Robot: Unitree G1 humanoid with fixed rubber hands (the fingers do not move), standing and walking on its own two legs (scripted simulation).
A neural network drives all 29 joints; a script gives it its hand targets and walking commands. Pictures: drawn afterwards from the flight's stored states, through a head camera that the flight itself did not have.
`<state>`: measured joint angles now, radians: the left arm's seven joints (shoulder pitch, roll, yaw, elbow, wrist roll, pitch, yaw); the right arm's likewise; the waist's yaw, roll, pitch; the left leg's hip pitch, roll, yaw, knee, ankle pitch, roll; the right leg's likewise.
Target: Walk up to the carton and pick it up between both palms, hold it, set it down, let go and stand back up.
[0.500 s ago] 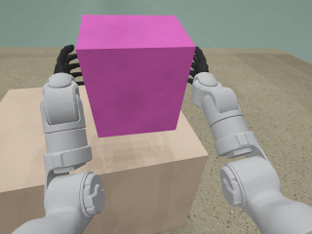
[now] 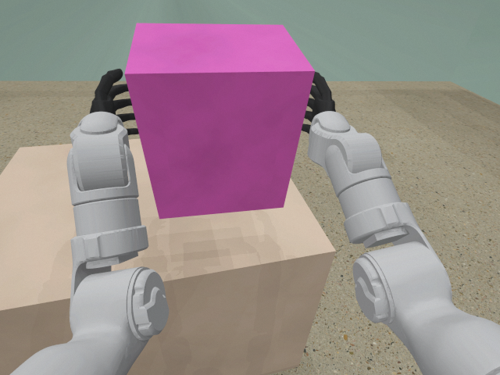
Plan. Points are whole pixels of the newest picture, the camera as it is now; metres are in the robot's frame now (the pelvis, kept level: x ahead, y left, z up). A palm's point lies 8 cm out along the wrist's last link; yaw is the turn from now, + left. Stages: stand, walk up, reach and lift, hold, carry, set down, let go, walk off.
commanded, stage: hold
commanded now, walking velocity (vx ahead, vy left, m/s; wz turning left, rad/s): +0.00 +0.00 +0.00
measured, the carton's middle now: (218, 125) +0.42 +0.01 +0.25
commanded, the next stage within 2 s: none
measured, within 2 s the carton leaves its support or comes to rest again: neither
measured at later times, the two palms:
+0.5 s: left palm (108, 123) +0.36 +0.16 +0.29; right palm (322, 120) +0.36 -0.14 +0.29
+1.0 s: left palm (107, 124) +0.36 +0.16 +0.29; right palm (320, 117) +0.36 -0.14 +0.29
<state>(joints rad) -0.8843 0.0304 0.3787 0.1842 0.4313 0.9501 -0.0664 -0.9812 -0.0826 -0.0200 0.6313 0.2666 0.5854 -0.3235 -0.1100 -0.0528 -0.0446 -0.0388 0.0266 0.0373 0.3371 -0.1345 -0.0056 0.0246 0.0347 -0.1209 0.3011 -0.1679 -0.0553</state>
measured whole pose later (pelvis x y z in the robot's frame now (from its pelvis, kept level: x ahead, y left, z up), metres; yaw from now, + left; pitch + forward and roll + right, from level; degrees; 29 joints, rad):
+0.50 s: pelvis +0.00 +0.00 +0.00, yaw +0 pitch -9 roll +0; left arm -0.90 0.04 0.38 0.22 0.43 0.94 -0.06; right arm -1.00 -0.08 -0.02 0.67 0.27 0.57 -0.32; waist -0.11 -0.05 -0.05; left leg -0.04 0.03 0.03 0.34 -0.13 -0.01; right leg 0.02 0.04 -0.13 0.30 -0.17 -0.06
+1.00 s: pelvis +0.00 +0.00 +0.00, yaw +0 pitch -9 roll +0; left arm -0.90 0.05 0.38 0.23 0.43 0.94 -0.06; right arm -1.01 -0.08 -0.03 0.68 0.27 0.57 -0.33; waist -0.11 -0.06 -0.05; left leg -0.04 0.03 0.03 0.34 -0.14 -0.01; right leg 0.02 0.04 -0.13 0.30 -0.17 -0.06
